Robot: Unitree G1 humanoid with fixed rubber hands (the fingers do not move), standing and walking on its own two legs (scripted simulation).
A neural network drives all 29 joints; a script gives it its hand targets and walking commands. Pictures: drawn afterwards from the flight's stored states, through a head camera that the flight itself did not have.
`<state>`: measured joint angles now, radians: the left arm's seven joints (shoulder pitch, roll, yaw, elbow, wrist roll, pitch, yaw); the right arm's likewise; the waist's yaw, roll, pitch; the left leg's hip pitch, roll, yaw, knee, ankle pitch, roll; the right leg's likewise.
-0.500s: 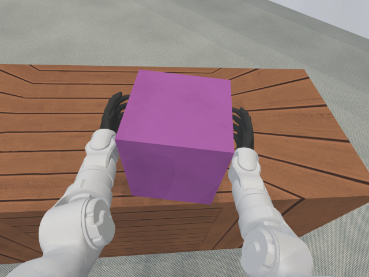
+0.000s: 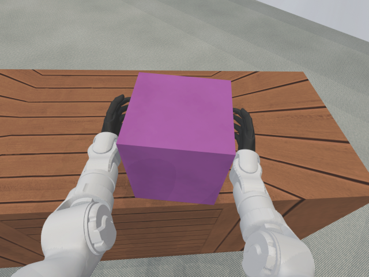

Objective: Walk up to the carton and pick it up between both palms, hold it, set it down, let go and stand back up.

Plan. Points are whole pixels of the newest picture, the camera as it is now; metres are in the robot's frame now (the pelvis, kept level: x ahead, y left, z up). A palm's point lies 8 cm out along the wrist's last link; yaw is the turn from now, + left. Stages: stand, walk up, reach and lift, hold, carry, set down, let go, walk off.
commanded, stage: reach and lift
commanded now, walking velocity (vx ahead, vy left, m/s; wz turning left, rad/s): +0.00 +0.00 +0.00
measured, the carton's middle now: (179, 143) +0.42 +0.00 +0.03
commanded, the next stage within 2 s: none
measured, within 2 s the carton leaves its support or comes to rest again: neither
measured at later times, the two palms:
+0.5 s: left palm (109, 127) +0.40 +0.15 +0.12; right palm (256, 140) +0.36 -0.15 +0.12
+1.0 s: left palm (106, 110) +0.39 +0.14 +0.17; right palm (266, 121) +0.37 -0.15 +0.16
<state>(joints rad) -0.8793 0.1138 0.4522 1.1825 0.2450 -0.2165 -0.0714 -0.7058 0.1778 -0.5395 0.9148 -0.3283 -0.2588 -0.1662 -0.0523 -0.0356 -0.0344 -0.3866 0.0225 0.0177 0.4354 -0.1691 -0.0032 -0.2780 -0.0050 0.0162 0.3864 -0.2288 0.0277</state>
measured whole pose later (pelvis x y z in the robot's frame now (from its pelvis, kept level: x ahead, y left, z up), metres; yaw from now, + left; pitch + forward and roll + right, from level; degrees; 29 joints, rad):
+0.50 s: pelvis -0.02 +0.00 +0.00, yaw +0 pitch +5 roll -1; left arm -0.87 0.10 0.31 1.14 0.24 -0.08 0.02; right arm -0.70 0.07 -0.36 0.93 -0.23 -0.14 -0.18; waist -0.05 -0.03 -0.12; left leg -0.37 0.02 0.02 0.43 -0.14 0.00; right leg -0.26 0.00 0.02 0.38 -0.20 0.03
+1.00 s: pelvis -0.02 -0.01 +0.00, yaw +0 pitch -1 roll -1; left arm -0.87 0.06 0.37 0.84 0.24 0.27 0.02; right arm -0.81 -0.01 -0.21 0.93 -0.06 0.05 -0.17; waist -0.05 -0.04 -0.08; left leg -0.24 0.02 0.02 0.37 -0.12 0.00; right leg -0.15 0.00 0.02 0.36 -0.20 0.02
